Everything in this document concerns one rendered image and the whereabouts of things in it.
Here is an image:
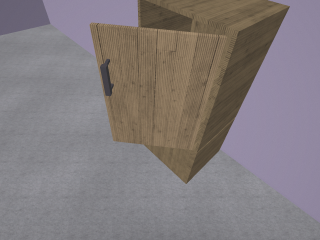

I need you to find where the handle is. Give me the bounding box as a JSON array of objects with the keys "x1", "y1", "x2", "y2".
[{"x1": 100, "y1": 59, "x2": 114, "y2": 96}]

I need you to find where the cupboard door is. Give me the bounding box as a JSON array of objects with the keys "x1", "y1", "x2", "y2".
[{"x1": 89, "y1": 22, "x2": 227, "y2": 150}]

